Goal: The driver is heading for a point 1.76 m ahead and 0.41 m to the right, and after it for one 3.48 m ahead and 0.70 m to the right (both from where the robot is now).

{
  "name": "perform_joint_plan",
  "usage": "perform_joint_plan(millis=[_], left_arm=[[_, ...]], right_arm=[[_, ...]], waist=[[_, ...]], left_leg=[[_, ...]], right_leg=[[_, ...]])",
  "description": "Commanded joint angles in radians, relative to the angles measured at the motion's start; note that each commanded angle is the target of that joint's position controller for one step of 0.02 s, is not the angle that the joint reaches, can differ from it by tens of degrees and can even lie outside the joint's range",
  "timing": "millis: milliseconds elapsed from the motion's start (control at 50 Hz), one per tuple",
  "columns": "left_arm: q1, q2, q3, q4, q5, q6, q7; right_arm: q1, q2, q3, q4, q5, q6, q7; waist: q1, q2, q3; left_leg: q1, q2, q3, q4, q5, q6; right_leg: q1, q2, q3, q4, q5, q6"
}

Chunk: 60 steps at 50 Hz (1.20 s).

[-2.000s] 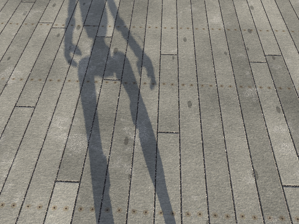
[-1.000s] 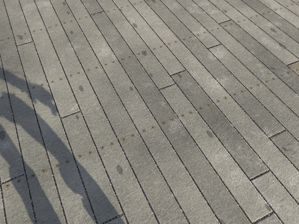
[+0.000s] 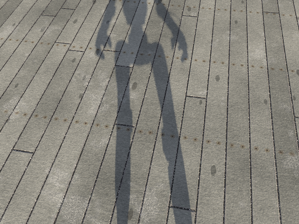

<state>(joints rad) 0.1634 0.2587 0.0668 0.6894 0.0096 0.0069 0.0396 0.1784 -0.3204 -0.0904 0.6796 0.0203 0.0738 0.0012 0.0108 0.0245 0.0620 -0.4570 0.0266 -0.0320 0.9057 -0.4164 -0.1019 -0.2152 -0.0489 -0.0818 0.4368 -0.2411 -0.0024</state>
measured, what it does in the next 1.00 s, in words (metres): steps on the spot, turning right: left foot, then right foot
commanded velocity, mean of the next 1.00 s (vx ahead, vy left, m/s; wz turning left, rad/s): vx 0.00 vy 0.00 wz -0.24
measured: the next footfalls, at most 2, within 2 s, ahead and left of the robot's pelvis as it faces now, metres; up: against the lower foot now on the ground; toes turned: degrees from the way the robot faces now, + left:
left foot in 0.10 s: +0.04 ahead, +0.14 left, +0.00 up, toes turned +2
right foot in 0.60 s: +0.00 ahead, -0.08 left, +0.00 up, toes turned -9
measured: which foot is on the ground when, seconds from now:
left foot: up 0.00-0.08, down 0.10-0.60, up 0.62-1.00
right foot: down 0.00-0.10, up 0.12-0.58, down 0.60-1.00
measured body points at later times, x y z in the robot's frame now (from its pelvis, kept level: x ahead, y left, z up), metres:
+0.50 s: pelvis +0.00 +0.04 -0.01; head +0.02 +0.03 +0.44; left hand +0.11 +0.32 -0.12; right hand +0.16 -0.22 -0.11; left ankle +0.00 +0.14 -0.74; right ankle -0.04 -0.09 -0.71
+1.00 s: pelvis -0.01 +0.00 +0.00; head +0.02 -0.04 +0.45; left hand +0.22 +0.23 -0.08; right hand +0.05 -0.32 -0.11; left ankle +0.07 +0.16 -0.70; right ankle -0.04 -0.08 -0.74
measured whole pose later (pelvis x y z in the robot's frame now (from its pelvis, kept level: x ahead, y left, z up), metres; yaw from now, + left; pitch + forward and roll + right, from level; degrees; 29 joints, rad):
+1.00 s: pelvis -0.01 +0.00 +0.00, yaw -20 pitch +1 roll +3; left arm 0.18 0.32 0.06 0.68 -0.01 0.03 0.03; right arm 0.09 -0.31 -0.09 0.76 0.01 0.01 -0.03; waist 0.02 0.02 0.07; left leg -0.42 -0.02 -0.11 0.78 -0.35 -0.11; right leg -0.23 0.08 0.17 0.45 -0.23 -0.07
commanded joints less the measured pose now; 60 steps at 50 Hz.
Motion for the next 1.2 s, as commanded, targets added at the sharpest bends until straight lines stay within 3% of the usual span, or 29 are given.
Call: perform_joint_plan(millis=[20, 80, 100, 120, 140, 160, 180, 220, 260, 300, 380, 480, 540, 580, 600, 620, 640, 660, 700, 740, 800, 940, 1020, 1080, 1120, 1140, 1160, 1180, 1200], left_arm=[[-0.005, 0.217, 0.06, -0.05, -0.015, -0.005, -0.011], [-0.025, 0.195, 0.047, -0.032, -0.044, -0.007, -0.019], [0.034, 0.153, 0.031, -0.005, -0.032, -0.014, -0.023], [0.051, 0.066, -0.003, -0.034, 0.031, -0.022, -0.034], [-0.024, 0.105, 0.01, -0.052, 0.015, -0.017, -0.022], [-0.045, 0.165, 0.026, -0.042, -0.008, -0.007, -0.014], [-0.039, 0.164, 0.031, -0.03, -0.015, 0.001, -0.01], [0.02, 0.145, 0.029, 0.023, -0.007, 0.017, -0.002], [0.064, 0.118, 0.021, 0.056, -0.018, 0.019, -0.009], [0.032, 0.111, 0.012, 0.053, -0.024, 0.019, -0.012], [-0.007, 0.151, 0.018, 0.023, -0.031, 0.024, -0.008], [0.011, 0.131, 0.016, 0.015, -0.031, 0.031, -0.019], [0.047, 0.124, 0.017, 0.018, -0.033, 0.033, -0.038], [0.104, 0.136, 0.025, 0.033, -0.027, 0.031, -0.047], [0.118, 0.213, 0.046, 0.027, -0.021, 0.028, -0.038], [0.118, 0.332, 0.071, 0.001, -0.015, 0.019, -0.029], [0.141, 0.295, 0.058, -0.012, 0.022, -0.004, -0.037], [0.091, 0.27, 0.051, -0.015, 0.02, -0.023, -0.039], [0.001, 0.223, 0.04, -0.028, -0.021, -0.029, -0.029], [0.004, 0.204, 0.029, -0.036, -0.025, -0.021, -0.018], [0.032, 0.211, 0.031, -0.042, -0.022, -0.013, -0.011], [0.021, 0.246, 0.044, -0.061, -0.021, 0.008, -0.006], [-0.01, 0.25, 0.046, -0.077, -0.021, 0.018, -0.013], [-0.041, 0.245, 0.045, -0.09, -0.03, 0.027, -0.014], [-0.076, 0.232, 0.04, -0.103, -0.043, 0.035, -0.007], [-0.042, 0.196, 0.03, -0.102, -0.036, 0.035, -0.004], [0.053, 0.134, 0.012, -0.089, -0.01, 0.03, -0.008], [0.038, 0.206, 0.035, -0.102, -0.02, 0.023, -0.003], [0.066, 0.266, 0.053, -0.078, -0.016, 0.021, 0.001]], right_arm=[[-0.054, -0.066, -0.008, -0.106, -0.004, -0.018, 0.009], [0.045, -0.067, -0.013, -0.069, -0.009, -0.017, 0.012], [0.067, -0.101, -0.02, -0.066, -0.011, -0.018, 0.005], [0.081, -0.203, -0.035, -0.089, -0.022, -0.021, -0.014], [0.052, -0.156, -0.015, -0.096, -0.051, -0.04, -0.006], [0.031, -0.122, -0.004, -0.093, -0.058, -0.06, 0.003], [-0.005, -0.104, 0.002, -0.077, -0.051, -0.073, 0.004], [-0.071, -0.051, 0.023, -0.06, -0.036, -0.085, -0.001], [-0.079, -0.015, 0.036, -0.033, -0.046, -0.089, -0.007], [-0.09, -0.029, 0.031, -0.021, -0.049, -0.087, -0.014], [-0.067, -0.111, -0.001, 0.003, -0.036, -0.063, -0.031], [-0.101, -0.11, -0.011, 0.007, -0.03, -0.049, -0.041], [-0.131, -0.118, -0.017, 0.008, -0.018, -0.04, -0.044], [-0.124, -0.112, -0.02, 0.024, 0.002, -0.033, -0.046], [-0.081, -0.077, -0.015, 0.032, -0.01, -0.035, -0.042], [-0.153, -0.034, 0.0, -0.028, -0.053, -0.042, -0.042], [-0.219, -0.06, -0.008, -0.043, -0.043, -0.049, -0.046], [-0.195, -0.083, -0.017, -0.032, -0.02, -0.048, -0.043], [-0.147, -0.107, -0.03, 0.005, -0.023, -0.047, -0.049], [-0.121, -0.094, -0.029, 0.015, -0.025, -0.05, -0.048], [-0.121, -0.078, -0.026, 0.013, -0.015, -0.056, -0.047], [-0.145, -0.076, -0.021, 0.0, -0.013, -0.074, -0.041], [-0.13, -0.085, -0.022, -0.004, -0.008, -0.095, -0.028], [-0.092, -0.091, -0.023, -0.001, -0.004, -0.11, -0.013], [-0.026, -0.095, -0.029, 0.019, -0.005, -0.119, -0.006], [-0.001, -0.135, -0.037, 0.022, -0.016, -0.118, -0.009], [-0.043, -0.192, -0.04, -0.001, -0.032, -0.109, -0.016], [-0.026, -0.187, -0.036, 0.002, -0.062, -0.108, -0.008], [-0.034, -0.146, -0.024, -0.005, -0.046, -0.113, -0.006]], waist=[[0.028, -0.209, -0.132], [-0.034, -0.181, -0.134], [-0.03, -0.095, -0.158], [0.009, 0.218, -0.217], [-0.04, 0.224, -0.213], [-0.049, 0.139, -0.176], [-0.028, 0.128, -0.146], [0.001, 0.113, -0.127], [0.016, 0.119, -0.13], [-0.004, 0.116, -0.116], [-0.041, 0.105, -0.088], [-0.028, 0.085, -0.091], [0.002, 0.09, -0.12], [0.037, 0.068, -0.124], [0.015, -0.103, -0.121], [0.014, -0.347, -0.087], [0.073, -0.222, -0.149], [0.036, -0.154, -0.126], [-0.005, -0.099, -0.095], [-0.015, -0.12, -0.119], [-0.001, -0.123, -0.127], [0.022, -0.168, -0.093], [0.022, -0.181, -0.113], [0.006, -0.189, -0.137], [-0.04, -0.177, -0.143], [-0.029, -0.111, -0.17], [0.047, 0.148, -0.184], [0.024, 0.234, -0.138], [0.024, 0.131, -0.134]], left_leg=[[0.046, -0.02, 0.064, -0.154, -0.008, 0.022], [0.251, -0.052, 0.09, -0.494, 0.237, 0.093], [0.402, -0.008, 0.007, -0.564, 0.404, 0.121], [0.577, 0.262, -0.31, -0.526, 0.83, 0.215], [0.428, 0.371, -0.386, -0.531, 0.853, 0.409], [0.374, 0.32, -0.33, -0.554, 0.76, 0.422], [0.357, 0.258, -0.263, -0.558, 0.673, 0.374], [0.326, 0.203, -0.173, -0.569, 0.629, 0.314], [0.302, 0.171, -0.098, -0.575, 0.642, 0.303], [0.307, 0.164, -0.071, -0.574, 0.584, 0.3], [0.351, 0.25, -0.145, -0.573, 0.513, 0.354], [0.368, 0.296, -0.128, -0.563, 0.59, 0.367], [0.365, 0.285, -0.064, -0.51, 0.637, 0.333], [0.309, 0.231, 0.013, -0.409, 0.506, 0.247], [0.164, 0.143, 0.113, -0.218, 0.29, 0.147], [-0.136, -0.042, 0.156, 0.022, -0.197, 0.04], [-0.165, -0.056, -0.004, 0.214, -0.303, 0.04], [-0.187, -0.029, -0.04, 0.272, -0.222, 0.05], [-0.21, -0.001, -0.053, 0.236, -0.063, 0.047], [-0.15, -0.019, -0.046, 0.248, 0.027, 0.025], [-0.151, -0.032, -0.047, 0.159, 0.073, 0.006], [-0.067, -0.049, -0.071, -0.101, 0.074, -0.013], [0.018, -0.069, -0.077, -0.199, 0.047, 0.002], [0.093, -0.08, -0.074, -0.325, 0.066, 0.023], [0.232, -0.069, -0.052, -0.549, 0.263, 0.05], [0.349, 0.041, -0.127, -0.589, 0.392, 0.089], [0.44, 0.242, -0.335, -0.578, 0.667, 0.189], [0.384, 0.356, -0.507, -0.589, 0.731, 0.362], [0.373, 0.351, -0.469, -0.608, 0.535, 0.385]], right_leg=[[0.13, -0.242, 0.161, -0.078, 0.428, -0.225], [0.064, -0.214, 0.124, 0.027, 0.386, -0.157], [-0.03, -0.171, 0.072, 0.109, 0.263, -0.079], [-0.244, -0.067, -0.025, 0.358, -0.203, 0.036], [-0.298, -0.015, 0.071, 0.504, -0.434, 0.071], [-0.29, -0.029, 0.111, 0.59, -0.421, 0.076], [-0.298, -0.032, 0.126, 0.607, -0.364, 0.074], [-0.255, -0.044, 0.143, 0.569, -0.243, 0.089], [-0.176, -0.034, 0.137, 0.509, -0.168, 0.104], [-0.141, -0.031, 0.122, 0.4, -0.15, 0.103], [-0.195, -0.018, 0.097, 0.383, -0.23, 0.092], [-0.194, -0.022, 0.071, 0.383, -0.254, 0.064], [-0.109, -0.001, 0.03, 0.254, -0.175, 0.032], [0.013, 0.031, 0.019, 0.028, 0.034, -0.022], [0.129, -0.07, 0.209, -0.074, 0.284, -0.082], [0.209, -0.319, 0.581, -0.098, 0.618, -0.272], [0.185, -0.358, 0.62, -0.12, 0.589, -0.376], [0.177, -0.306, 0.526, -0.117, 0.528, -0.34], [0.179, -0.214, 0.424, -0.103, 0.438, -0.241], [0.162, -0.17, 0.382, -0.102, 0.501, -0.228], [0.2, -0.148, 0.382, -0.1, 0.483, -0.23], [0.131, -0.122, 0.481, -0.085, 0.294, -0.229], [0.108, -0.116, 0.557, -0.044, 0.365, -0.231], [0.119, -0.103, 0.615, 0.004, 0.461, -0.214], [0.073, -0.051, 0.609, 0.049, 0.378, -0.158], [0.001, -0.005, 0.552, 0.123, 0.202, -0.104], [-0.127, 0.141, 0.384, 0.325, -0.238, -0.041], [-0.276, 0.205, 0.299, 0.522, -0.48, 0.009], [-0.303, 0.138, 0.297, 0.661, -0.412, 0.034]])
